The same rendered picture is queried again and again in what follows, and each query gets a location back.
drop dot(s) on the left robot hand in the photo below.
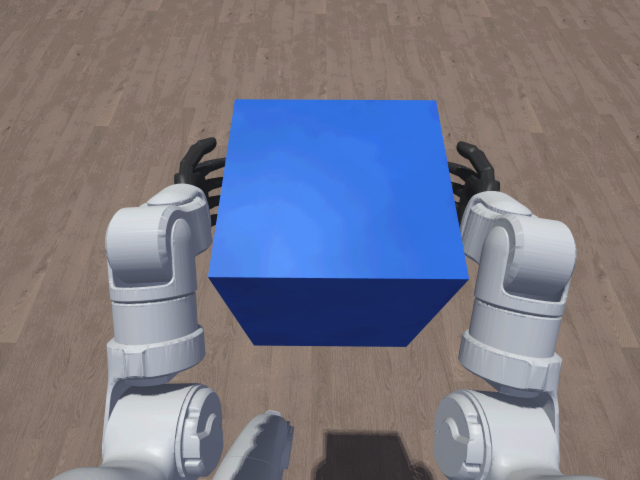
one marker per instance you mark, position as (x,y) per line
(192,173)

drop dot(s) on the robot right upper arm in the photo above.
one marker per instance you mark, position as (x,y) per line
(484,435)

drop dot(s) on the right robot hand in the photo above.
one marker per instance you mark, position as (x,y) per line
(475,183)

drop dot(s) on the robot left upper arm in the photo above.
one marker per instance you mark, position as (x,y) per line
(161,432)

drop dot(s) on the carton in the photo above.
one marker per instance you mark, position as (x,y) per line
(337,224)

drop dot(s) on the left robot forearm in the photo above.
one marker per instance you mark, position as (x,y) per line
(151,253)

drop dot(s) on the robot left thigh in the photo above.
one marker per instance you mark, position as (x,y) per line
(260,452)

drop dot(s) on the right robot forearm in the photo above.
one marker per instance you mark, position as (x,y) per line
(525,268)

